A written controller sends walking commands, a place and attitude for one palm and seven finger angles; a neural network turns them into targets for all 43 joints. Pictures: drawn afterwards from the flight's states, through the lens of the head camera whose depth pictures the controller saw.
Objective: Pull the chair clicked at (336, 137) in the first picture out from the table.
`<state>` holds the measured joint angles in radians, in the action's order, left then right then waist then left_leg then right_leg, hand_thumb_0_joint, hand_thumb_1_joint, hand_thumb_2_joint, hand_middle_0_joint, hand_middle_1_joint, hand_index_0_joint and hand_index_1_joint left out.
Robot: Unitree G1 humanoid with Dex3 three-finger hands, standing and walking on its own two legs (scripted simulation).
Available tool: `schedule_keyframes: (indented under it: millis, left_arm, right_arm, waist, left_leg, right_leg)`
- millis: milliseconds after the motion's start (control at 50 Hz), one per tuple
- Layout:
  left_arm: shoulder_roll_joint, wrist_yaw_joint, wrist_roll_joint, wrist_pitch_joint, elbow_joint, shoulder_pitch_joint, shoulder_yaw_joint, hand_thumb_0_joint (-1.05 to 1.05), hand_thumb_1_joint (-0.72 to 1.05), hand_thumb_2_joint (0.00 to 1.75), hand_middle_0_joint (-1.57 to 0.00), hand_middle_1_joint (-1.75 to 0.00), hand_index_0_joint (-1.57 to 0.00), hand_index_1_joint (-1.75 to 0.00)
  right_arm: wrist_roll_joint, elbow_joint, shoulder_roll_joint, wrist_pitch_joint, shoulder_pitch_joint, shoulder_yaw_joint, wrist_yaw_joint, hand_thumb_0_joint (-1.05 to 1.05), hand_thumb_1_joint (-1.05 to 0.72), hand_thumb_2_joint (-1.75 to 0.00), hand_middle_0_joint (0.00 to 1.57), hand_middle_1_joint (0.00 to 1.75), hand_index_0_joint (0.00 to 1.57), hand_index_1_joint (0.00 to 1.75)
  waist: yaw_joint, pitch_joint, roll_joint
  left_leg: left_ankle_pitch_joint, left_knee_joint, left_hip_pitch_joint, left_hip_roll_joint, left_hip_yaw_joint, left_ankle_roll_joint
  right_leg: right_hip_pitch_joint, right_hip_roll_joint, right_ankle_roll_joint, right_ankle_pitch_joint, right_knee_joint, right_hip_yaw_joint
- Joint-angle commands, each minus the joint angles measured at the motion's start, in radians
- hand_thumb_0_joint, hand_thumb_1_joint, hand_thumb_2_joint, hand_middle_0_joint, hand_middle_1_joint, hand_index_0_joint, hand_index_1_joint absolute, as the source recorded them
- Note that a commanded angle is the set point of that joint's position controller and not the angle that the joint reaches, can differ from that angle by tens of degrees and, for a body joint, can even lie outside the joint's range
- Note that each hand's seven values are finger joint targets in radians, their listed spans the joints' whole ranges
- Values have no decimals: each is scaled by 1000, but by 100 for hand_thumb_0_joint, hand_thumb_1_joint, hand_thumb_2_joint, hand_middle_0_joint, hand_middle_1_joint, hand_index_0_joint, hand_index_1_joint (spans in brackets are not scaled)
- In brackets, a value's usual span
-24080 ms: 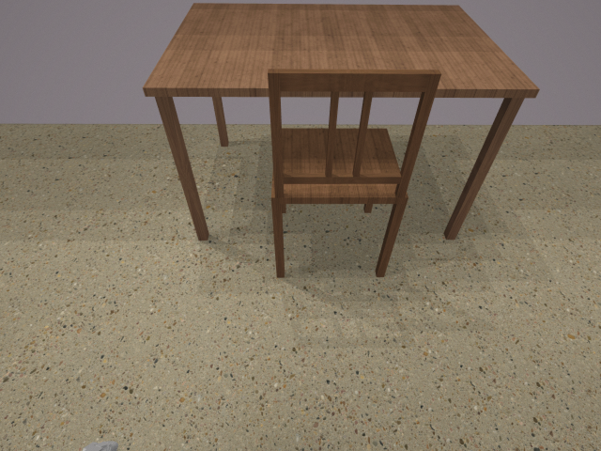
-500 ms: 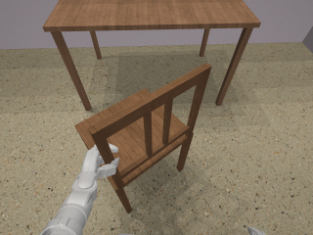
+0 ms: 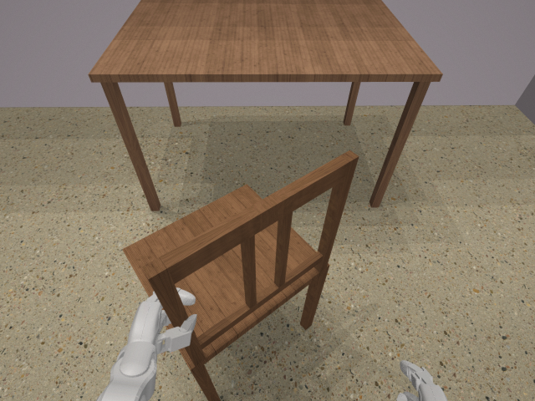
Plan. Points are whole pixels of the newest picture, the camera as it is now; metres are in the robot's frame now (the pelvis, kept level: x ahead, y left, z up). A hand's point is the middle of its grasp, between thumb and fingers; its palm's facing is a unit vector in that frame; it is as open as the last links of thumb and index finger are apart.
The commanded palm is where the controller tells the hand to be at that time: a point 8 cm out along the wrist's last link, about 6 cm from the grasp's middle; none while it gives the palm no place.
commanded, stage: stop walking, hand still on the chair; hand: left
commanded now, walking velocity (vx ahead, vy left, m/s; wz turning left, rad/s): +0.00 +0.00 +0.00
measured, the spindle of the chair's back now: (249, 273) +0.37 +0.06 -0.10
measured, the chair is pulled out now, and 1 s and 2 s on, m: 0.56 0.56 0.56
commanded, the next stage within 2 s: open the thumb and straighten the fingers in 0.16 s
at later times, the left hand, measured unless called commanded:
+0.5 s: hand (178, 325) +0.25 +0.17 -0.07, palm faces +0.02 -0.98 -0.20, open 8.1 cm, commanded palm +0.23 +0.22 -0.05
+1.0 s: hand (168, 319) +0.26 +0.18 -0.07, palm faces +0.07 -0.97 -0.22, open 17.0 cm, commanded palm +0.23 +0.23 -0.06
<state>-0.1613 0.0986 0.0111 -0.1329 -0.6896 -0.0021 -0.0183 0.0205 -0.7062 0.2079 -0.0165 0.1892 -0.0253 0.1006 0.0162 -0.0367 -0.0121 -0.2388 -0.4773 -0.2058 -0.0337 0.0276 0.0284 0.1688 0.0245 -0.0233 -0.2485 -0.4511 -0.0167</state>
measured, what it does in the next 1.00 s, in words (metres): stands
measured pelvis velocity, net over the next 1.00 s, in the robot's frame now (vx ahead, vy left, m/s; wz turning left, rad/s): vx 0.02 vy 0.00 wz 0.02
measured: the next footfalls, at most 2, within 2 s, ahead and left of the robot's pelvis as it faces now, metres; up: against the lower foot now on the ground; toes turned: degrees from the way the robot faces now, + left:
none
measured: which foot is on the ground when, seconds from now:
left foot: down 0.00-1.00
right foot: down 0.00-1.00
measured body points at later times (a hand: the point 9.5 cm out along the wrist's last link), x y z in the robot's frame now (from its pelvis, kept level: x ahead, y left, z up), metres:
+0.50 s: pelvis +0.00 +0.00 -0.02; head +0.03 +0.00 +0.43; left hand +0.25 +0.22 -0.06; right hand +0.14 -0.25 -0.12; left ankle +0.01 +0.14 -0.74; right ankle +0.00 -0.13 -0.74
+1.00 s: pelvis +0.02 +0.00 -0.04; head +0.07 -0.01 +0.41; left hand +0.26 +0.24 -0.06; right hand +0.19 -0.25 -0.13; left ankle +0.01 +0.14 -0.74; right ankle +0.00 -0.13 -0.74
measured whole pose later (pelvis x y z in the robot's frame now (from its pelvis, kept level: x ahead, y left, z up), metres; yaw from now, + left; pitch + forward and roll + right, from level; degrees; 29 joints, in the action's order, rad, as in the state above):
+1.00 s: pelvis +0.02 +0.00 -0.04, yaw +1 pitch +10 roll -1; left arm -0.23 -0.01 0.06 0.05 -0.24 0.19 0.07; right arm 0.03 -0.56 0.25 -0.10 0.23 -0.01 0.07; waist 0.04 0.09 -0.05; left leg -0.43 -0.83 -0.58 -0.02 0.05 0.03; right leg 0.53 0.04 -0.02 -0.45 -0.82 -0.03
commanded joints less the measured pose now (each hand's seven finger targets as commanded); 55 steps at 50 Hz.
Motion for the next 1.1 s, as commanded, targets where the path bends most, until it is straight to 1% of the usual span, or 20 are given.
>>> schedule_keyframes:
  millis: [0, 180, 220, 240, 260, 280, 320, 340, 380, 460, 480, 620, 700, 740, 760, 840, 880, 980, 1060, 1080]
  left_arm:
    - [-147, 11, -3, -49, 208, -172, 46, 0, 90, 90, -50, -145, -50, -145]
    - [-132, 12, 0, -40, 248, -146, 39, 0, 90, 90, -50, -145, -50, -145]
    - [-141, 15, 2, -37, 256, -139, 44, 0, 90, 90, -50, -145, -50, -145]
    - [-188, 21, 0, -38, 254, -102, 96, 0, 90, 90, -50, -145, -50, -145]
    - [-68, -23, 28, 3, 164, -57, 2, 0, 78, 84, -50, -145, -50, -145]
    - [-126, -45, 36, -13, 262, -142, 55, 0, 66, 78, -50, -145, -50, -145]
    - [-172, -62, 35, -42, 336, -137, 85, 0, 42, 67, -50, -145, -50, -145]
    - [-126, -72, 34, -44, 367, -61, 57, 0, 30, 61, -50, -145, -50, -145]
    - [-121, -75, 35, -39, 405, -65, 49, 0, 5, 49, -50, -145, -50, -145]
    - [-111, -73, 36, -5, 436, -12, 46, 0, -43, 26, -47, -138, -47, -138]
    - [-244, -65, 38, 6, 417, -60, 172, 0, -55, 20, -45, -130, -45, -130]
    - [-113, -93, 62, 56, 533, 18, 69, 0, -55, 20, -27, -80, -27, -80]
    - [-165, -98, 61, 92, 536, 83, 117, 0, -55, 20, -18, -51, -18, -51]
    - [-152, -92, 47, 100, 593, 117, 102, 0, -55, 20, -13, -36, -13, -36]
    - [-245, -79, 39, 107, 564, 40, 188, 0, -55, 20, -10, -29, -10, -29]
    - [-205, -75, 34, 112, 618, 58, 162, 0, -55, 20, 0, 0, 0, 0]
    - [-185, -84, 49, 117, 646, 99, 150, 0, -55, 20, 0, 0, 0, 0]
    - [-158, -121, 59, 142, 650, 142, 108, 0, -55, 20, 0, 0, 0, 0]
    - [-192, -119, 61, 157, 652, 157, 142, 0, -55, 20, 0, 0, 0, 0]
    - [-264, -112, 62, 154, 663, 118, 210, 0, -55, 20, 0, 0, 0, 0]
  right_arm:
    - [-2, 130, 126, -36, -50, 44, 14, 0, -90, -90, 20, 30, 20, 30]
    - [-4, 154, 124, -23, -61, 42, 15, 0, -90, -90, 20, 30, 20, 30]
    - [-2, 153, 126, -22, -55, 41, 17, 0, -90, -90, 20, 30, 20, 30]
    - [-4, 154, 132, -21, -56, 46, 17, 0, -90, -90, 20, 30, 20, 30]
    - [38, 144, 171, -22, -37, 54, -25, 0, -90, -90, 20, 30, 20, 30]
    - [36, 168, 176, -30, -52, 61, -38, 0, -90, -90, 20, 30, 20, 30]
    - [35, 187, 170, -44, -61, 68, -46, 0, -90, -90, 20, 30, 20, 30]
    - [29, 209, 157, -62, -66, 67, -52, 0, -90, -90, 20, 30, 20, 30]
    - [25, 219, 159, -78, -66, 62, -60, 0, -90, -90, 20, 30, 20, 30]
    - [22, 240, 170, -104, -47, 71, -61, 0, -90, -90, 20, 30, 20, 30]
    - [21, 224, 189, -96, -33, 76, -53, 0, -90, -90, 20, 30, 20, 30]
    - [19, 267, 175, -135, -23, 71, -38, 0, -90, -90, 20, 30, 20, 30]
    - [17, 269, 188, -144, -8, 75, -31, 0, -90, -90, 20, 30, 20, 30]
    - [15, 284, 178, -148, -9, 74, -33, 0, -90, -90, 20, 30, 20, 30]
    - [14, 269, 190, -136, 9, 73, -26, 0, -90, -90, 20, 30, 20, 30]
    - [10, 289, 172, -134, 13, 68, -20, 0, -90, -90, 20, 30, 20, 30]
    - [11, 296, 170, -139, 13, 69, -19, 0, -90, -90, 20, 30, 20, 30]
    - [13, 299, 176, -143, 12, 69, -17, 0, -90, -90, 20, 30, 20, 30]
    - [11, 303, 181, -141, 15, 70, -14, 0, -90, -90, 20, 30, 20, 30]
    - [12, 298, 187, -135, 19, 72, -9, 0, -90, -90, 20, 30, 20, 30]
  waist:
    - [0, 170, -41]
    - [-2, 179, -8]
    - [-2, 176, -27]
    - [-7, 173, -28]
    - [61, 131, 91]
    - [36, 155, 104]
    - [31, 181, 16]
    - [13, 214, -40]
    - [17, 223, -61]
    - [21, 265, -13]
    - [19, 260, -7]
    - [30, 335, -1]
    - [25, 314, 54]
    - [16, 329, 1]
    - [28, 303, 17]
    - [23, 326, -14]
    - [22, 369, -17]
    - [38, 350, -9]
    - [35, 340, 31]
    - [31, 342, 24]
  left_leg:
    - [241, 52, 74, -58, 36, -45]
    - [252, 56, 84, -62, 37, -44]
    - [232, 66, 77, -61, 37, -43]
    - [235, 63, 76, -61, 37, -43]
    - [123, 38, -51, -26, -15, -46]
    - [86, 12, -100, -13, -13, -52]
    - [44, -10, -106, -2, -27, -54]
    - [45, -32, -102, 5, -36, -54]
    - [46, -68, -131, 10, -35, -52]
    - [44, -122, -168, 9, -25, -52]
    - [38, -136, -198, 10, -21, -51]
    - [145, -202, -189, 13, -24, -52]
    - [164, -229, -229, 13, -16, -52]
    - [184, -235, -216, 15, -20, -49]
    - [180, -244, -241, 16, -14, -49]
    - [203, -263, -229, 21, -22, -51]
    - [234, -277, -215, 20, -24, -51]
    - [233, -292, -230, 20, -22, -52]
    - [201, -296, -259, 26, -17, -55]
    - [186, -294, -264, 25, -16, -54]
  right_leg:
    - [-25, 72, 34, 241, 75, 49]
    - [-33, 68, 34, 257, 75, 46]
    - [-32, 64, 31, 223, 80, 42]
    - [-30, 64, 33, 230, 83, 46]
    - [68, 31, 23, 146, 18, -44]
    - [77, 27, 25, 125, -9, -43]
    - [93, 24, 28, 79, -30, -38]
    - [104, 20, 31, 71, -49, -39]
    - [142, 15, 33, 72, -79, -41]
    - [196, 3, 30, 60, -136, -49]
    - [208, 3, 29, 61, -148, -41]
    - [226, -1, 25, 161, -217, -56]
    - [242, -3, 23, 189, -239, -60]
    - [247, 0, 24, 194, -253, -60]
    - [270, -1, 23, 195, -260, -58]
    - [265, -1, 24, 217, -274, -55]
    - [247, 0, 24, 251, -280, -54]
    - [265, 2, 19, 268, -281, -60]
    - [267, -1, 17, 255, -282, -60]
    - [268, 0, 17, 240, -280, -55]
